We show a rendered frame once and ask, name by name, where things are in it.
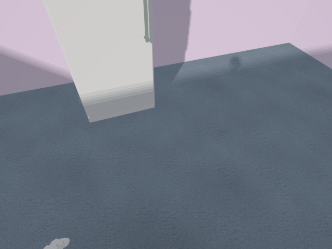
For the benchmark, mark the robot left hand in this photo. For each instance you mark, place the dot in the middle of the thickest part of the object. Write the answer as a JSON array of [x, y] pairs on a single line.
[[58, 244]]

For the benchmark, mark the fridge door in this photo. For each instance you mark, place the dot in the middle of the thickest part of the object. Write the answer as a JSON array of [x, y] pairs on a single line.
[[105, 46]]

